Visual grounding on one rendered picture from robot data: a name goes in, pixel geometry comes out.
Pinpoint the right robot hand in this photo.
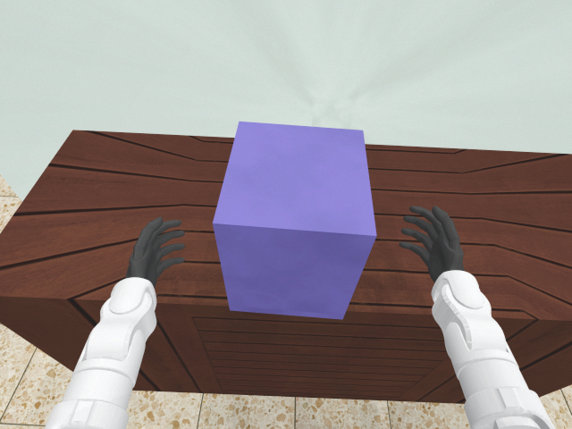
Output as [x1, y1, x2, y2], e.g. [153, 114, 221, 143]
[399, 206, 465, 283]

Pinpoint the carton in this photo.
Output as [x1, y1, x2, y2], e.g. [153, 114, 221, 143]
[213, 122, 377, 320]

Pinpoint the robot left forearm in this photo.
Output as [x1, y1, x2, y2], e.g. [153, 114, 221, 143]
[44, 277, 156, 429]

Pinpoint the robot right forearm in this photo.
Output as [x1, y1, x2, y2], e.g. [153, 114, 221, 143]
[432, 270, 556, 429]

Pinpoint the pedestal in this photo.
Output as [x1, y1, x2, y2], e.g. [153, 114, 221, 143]
[0, 130, 572, 404]

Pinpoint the left robot hand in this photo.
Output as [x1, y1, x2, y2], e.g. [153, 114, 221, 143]
[125, 216, 185, 288]

